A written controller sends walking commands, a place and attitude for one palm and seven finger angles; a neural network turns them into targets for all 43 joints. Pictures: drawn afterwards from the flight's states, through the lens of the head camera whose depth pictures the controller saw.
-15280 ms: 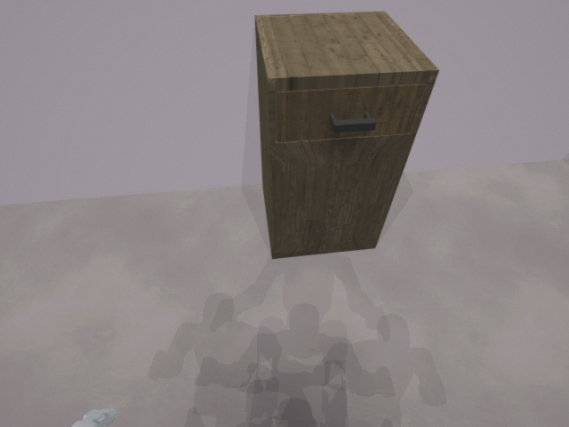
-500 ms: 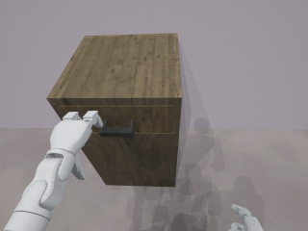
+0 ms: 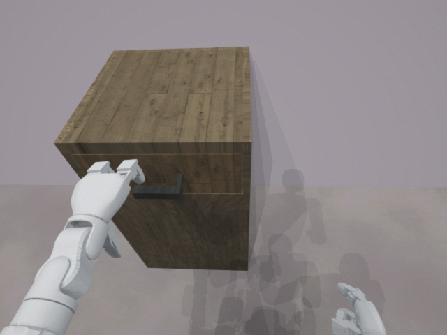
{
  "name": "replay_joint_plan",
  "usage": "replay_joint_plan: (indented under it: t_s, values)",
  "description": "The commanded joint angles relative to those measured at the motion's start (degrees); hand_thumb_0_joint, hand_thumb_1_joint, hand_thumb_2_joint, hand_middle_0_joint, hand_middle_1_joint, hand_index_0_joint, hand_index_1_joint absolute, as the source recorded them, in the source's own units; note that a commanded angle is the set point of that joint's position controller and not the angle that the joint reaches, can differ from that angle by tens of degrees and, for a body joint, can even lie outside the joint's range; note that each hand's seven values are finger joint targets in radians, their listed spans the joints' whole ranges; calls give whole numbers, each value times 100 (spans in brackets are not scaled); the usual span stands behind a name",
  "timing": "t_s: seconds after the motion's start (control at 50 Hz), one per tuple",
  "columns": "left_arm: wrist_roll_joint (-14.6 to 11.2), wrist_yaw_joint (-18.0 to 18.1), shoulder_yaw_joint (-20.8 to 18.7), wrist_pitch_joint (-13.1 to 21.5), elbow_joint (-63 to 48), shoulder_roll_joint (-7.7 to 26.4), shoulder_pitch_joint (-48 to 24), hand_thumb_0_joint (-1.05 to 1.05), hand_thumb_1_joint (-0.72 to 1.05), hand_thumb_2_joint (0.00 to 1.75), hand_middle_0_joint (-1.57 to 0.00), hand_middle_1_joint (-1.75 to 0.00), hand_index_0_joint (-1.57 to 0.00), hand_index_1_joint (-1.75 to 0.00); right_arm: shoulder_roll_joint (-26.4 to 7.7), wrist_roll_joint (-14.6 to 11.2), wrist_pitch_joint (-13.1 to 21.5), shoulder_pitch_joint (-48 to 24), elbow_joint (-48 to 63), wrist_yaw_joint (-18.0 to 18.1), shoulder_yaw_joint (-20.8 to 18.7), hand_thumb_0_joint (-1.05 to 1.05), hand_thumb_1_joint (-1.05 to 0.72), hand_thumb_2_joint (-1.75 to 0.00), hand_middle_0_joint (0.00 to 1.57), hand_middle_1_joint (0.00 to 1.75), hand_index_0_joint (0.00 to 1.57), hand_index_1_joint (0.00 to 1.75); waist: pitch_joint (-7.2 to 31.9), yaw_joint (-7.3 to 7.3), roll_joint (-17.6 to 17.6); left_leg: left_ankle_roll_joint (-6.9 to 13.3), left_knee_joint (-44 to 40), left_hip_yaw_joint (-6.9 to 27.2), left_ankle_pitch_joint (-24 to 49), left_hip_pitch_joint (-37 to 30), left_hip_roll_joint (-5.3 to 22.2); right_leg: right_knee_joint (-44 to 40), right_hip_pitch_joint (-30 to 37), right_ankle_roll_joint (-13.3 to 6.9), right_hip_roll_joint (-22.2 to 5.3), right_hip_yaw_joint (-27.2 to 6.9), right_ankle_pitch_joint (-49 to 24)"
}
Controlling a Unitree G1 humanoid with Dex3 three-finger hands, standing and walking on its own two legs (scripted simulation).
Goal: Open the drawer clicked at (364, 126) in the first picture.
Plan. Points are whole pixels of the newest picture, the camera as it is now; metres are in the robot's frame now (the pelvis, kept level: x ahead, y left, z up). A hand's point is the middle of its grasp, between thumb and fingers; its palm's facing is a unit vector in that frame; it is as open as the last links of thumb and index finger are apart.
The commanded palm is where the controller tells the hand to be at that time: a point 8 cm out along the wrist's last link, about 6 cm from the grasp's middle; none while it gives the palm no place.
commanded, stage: move the hooked fingers above the handle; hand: left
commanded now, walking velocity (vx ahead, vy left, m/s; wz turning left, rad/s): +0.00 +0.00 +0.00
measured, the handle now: (159, 185) +0.46 +0.23 -0.07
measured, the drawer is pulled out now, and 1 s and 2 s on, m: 0.00 0.00 0.00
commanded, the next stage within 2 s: none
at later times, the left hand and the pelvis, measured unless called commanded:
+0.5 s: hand (127, 197) +0.35 +0.25 +0.03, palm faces +0.01 -0.06 -1.00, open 13.8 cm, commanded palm +0.33 +0.25 +0.08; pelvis +0.00 +0.01 -0.01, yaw -1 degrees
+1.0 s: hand (142, 191) +0.39 +0.24 -0.01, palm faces -0.03 -0.03 -1.00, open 13.8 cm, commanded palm +0.37 +0.24 +0.05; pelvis +0.00 +0.01 -0.02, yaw -1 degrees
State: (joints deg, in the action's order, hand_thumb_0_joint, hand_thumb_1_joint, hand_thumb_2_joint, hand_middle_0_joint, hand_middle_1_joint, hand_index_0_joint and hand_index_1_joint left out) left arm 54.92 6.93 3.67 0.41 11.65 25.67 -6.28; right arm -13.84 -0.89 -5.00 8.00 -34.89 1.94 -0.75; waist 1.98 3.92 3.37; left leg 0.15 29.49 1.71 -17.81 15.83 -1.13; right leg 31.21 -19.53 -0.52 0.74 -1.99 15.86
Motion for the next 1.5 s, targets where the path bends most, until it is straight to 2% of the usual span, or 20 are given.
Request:
replay_joint_plan:
  t_s: [0.0, 0.1, 0.2, 0.28, 0.3, 0.4, 0.44, 0.48, 0.7, 0.74, 0.78, 0.88, 1.0, 1.1, 1.18, 1.22, 1.24, 1.32, 1.38, 1.48]
  values:
    - [51, 402, -1040, 170, -1019, 1443, -1639, 0, -50, 30, -30, -120, -30, -120, -575, 19, 259, -377, 709, 79, -286, 0, -90, -90, 20, 30, 20, 30, 1641, -11, -193, 159, -97, -361, 1928, -78, -180, -195, 1053, -175, 9, 55, -1868]
    - [17, 398, -573, 130, -695, 997, -1819, 0, -50, 30, -30, -120, -30, -120, -611, -1, 302, -283, 681, 60, -339, 0, -90, -90, 20, 30, 20, 30, 1483, -183, -334, 175, 35, -390, 1805, 1, -156, -145, 663, -153, 31, 123, -1742]
    - [69, 407, -742, 216, -510, 1256, -2026, 0, -50, 30, -30, -120, -30, -120, -666, 25, 286, -142, 659, 92, -377, 0, -90, -90, 20, 30, 20, 30, 1743, -158, -530, 198, 148, -362, 1750, 163, -173, -16, 718, -144, 19, 101, -1778]
    - [160, 624, -763, 377, -566, 1198, -2148, 0, -50, 30, -30, -120, -30, -120, -625, 51, 294, -51, 633, 72, -422, 0, -90, -90, 20, 30, 20, 30, 1987, -138, -247, 187, 266, -332, 2021, 49, -144, 141, 551, -183, 42, 150, -1894]
    - [182, 700, -982, 385, -466, 1421, -2184, 0, -50, 30, -30, -120, -30, -120, -655, 53, 281, 1, 601, 73, -428, 0, -90, -90, 20, 30, 20, 30, 1964, -112, -254, 164, 256, -299, 2050, 125, -135, 174, 570, -205, 54, 157, -1859]
    - [268, 935, -910, 153, 133, 1237, -2196, 0, -50, 30, -30, -120, -30, -120, -668, 2, 239, 74, 551, 30, -439, 0, -90, -90, 20, 30, 20, 30, 1770, -164, -338, 138, 267, -332, 1890, 379, -109, 234, 351, -220, 94, 215, -1655]
    - [300, 941, -598, 24, 290, 981, -2408, 0, -50, 30, -30, -120, -30, -120, -668, -22, 244, 119, 563, 16, -435, 0, -90, -90, 20, 30, 20, 30, 1709, -230, -247, 136, 269, -343, 1829, 347, -87, 244, 184, -224, 99, 265, -1524]
    - [319, 926, -634, -49, 391, 1068, -2442, 0, -50, 30, -30, -120, -30, -120, -707, -14, 242, 184, 558, 28, -464, 0, -90, -90, 20, 30, 20, 30, 1976, -223, -353, 160, 319, -362, 1905, 309, -80, 262, 286, -211, 103, 221, -1634]
    - [413, 1042, -548, 343, 611, 1029, -3234, 0, -50, 30, -30, -120, -30, -120, -739, 50, 228, 478, 456, 49, -508, 0, -90, -90, 20, 30, 20, 30, 2040, -372, -103, 120, 502, -209, 2008, 331, -40, 454, -192, -262, 123, 298, -1379]
    - [463, 1162, -400, 317, 819, 820, -3318, 0, -50, 30, -30, -120, -30, -120, -714, 40, 235, 547, 429, 14, -518, 0, -90, -90, 20, 30, 20, 30, 1987, -415, -17, 114, 569, -209, 2013, 320, -26, 504, -396, -267, 141, 350, -1326]
    - [555, 1288, -536, 256, 1061, 981, -3490, 0, -50, 30, -30, -120, -30, -120, -742, 56, 222, 599, 364, -7, -531, 0, -90, -90, 20, 30, 20, 30, 2055, -418, -15, 99, 623, -219, 2020, 395, -16, 568, -480, -277, 157, 352, -1319]
    - [579, 1417, -326, -6, 1645, 782, -3800, 0, -50, 30, -30, -120, -30, -120, -768, 39, 184, 697, 348, -24, -528, 0, -90, -90, 20, 30, 20, 30, 2162, -525, -274, 125, 684, -264, 1806, 592, -28, 592, -492, -248, 151, 350, -1287]
    - [601, 1372, -353, 33, 1922, 904, -4241, 0, -50, 30, -30, -120, -30, -120, -803, 63, 153, 867, 317, 25, -542, 0, -90, -90, 20, 30, 20, 30, 2534, -573, -217, 159, 803, -271, 1959, 628, -34, 666, -395, -243, 141, 290, -1523]
    - [615, 1392, -593, 216, 2285, 1085, -4157, 0, -50, 30, -30, -120, -30, -120, -800, 88, 124, 998, 275, 40, -556, 0, -90, -90, 20, 30, 20, 30, 2519, -555, -428, 196, 912, -311, 2005, 901, -52, 725, -306, -225, 136, 235, -1767]
    - [692, 1541, -512, 331, 2354, 934, -4141, 0, -50, 30, -30, -120, -30, -120, -770, 104, 117, 1081, 254, -10, -578, 0, -90, -90, 20, 30, 20, 30, 2587, -569, -235, 196, 1019, -360, 2059, 984, -63, 808, -410, -225, 143, 217, -1895]
    - [738, 1631, -638, 342, 2410, 1081, -4253, 0, -50, 30, -30, -120, -30, -120, -778, 111, 112, 1108, 236, -33, -587, 0, -90, -90, 20, 30, 20, 30, 2616, -562, -182, 194, 1058, -358, 1999, 1101, -70, 866, -450, -226, 144, 204, -1850]
    - [737, 1670, -623, 301, 2614, 1025, -4166, 0, -50, 30, -30, -120, -30, -120, -784, 108, 106, 1125, 211, -39, -593, 0, -90, -90, 20, 30, 20, 30, 2449, -598, -322, 198, 1059, -358, 1869, 1183, -65, 849, -529, -224, 155, 228, -1746]
    - [756, 1800, -855, 303, 2259, 1378, -4372, 0, -50, 30, -30, -120, -30, -120, -797, 126, 93, 1125, 256, -47, -606, 0, -90, -90, 20, 30, 20, 30, 2990, -502, -50, 207, 1072, -388, 1976, 1090, -91, 906, -246, -219, 139, 152, -1929]
    - [704, 1788, -787, 238, 2331, 1266, -4169, 0, -50, 30, -30, -120, -30, -120, -789, 104, 80, 1087, 246, -31, -621, 0, -90, -90, 20, 30, 20, 30, 2868, -572, -272, 227, 1083, -423, 1949, 1130, -84, 853, -176, -190, 147, 139, -2048]
    - [635, 1688, -459, 179, 2287, 951, -4274, 0, -50, 30, -30, -120, -30, -120, -814, 68, 112, 1081, 197, -16, -628, 0, -90, -90, 20, 30, 20, 30, 2604, -673, -216, 224, 983, -369, 1859, 937, -40, 741, -418, -200, 161, 213, -1735]
